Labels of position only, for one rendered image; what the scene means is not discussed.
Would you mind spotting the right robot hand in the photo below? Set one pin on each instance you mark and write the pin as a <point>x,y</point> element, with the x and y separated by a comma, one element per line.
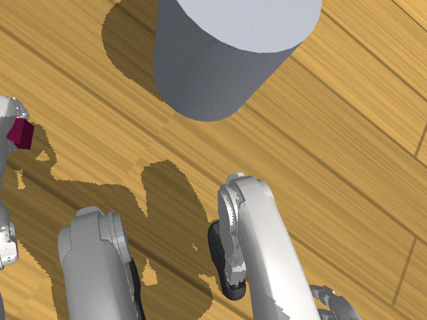
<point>340,308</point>

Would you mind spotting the right robot foot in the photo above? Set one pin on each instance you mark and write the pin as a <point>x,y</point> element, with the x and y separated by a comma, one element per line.
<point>231,292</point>

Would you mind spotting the left robot hand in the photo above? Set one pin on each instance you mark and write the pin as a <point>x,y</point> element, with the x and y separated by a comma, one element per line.
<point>10,109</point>

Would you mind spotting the left robot foot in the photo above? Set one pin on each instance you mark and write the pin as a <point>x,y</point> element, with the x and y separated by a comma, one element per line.
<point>137,289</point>

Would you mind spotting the left robot arm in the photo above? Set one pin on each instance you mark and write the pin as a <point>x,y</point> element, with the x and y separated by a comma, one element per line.
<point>8,238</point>

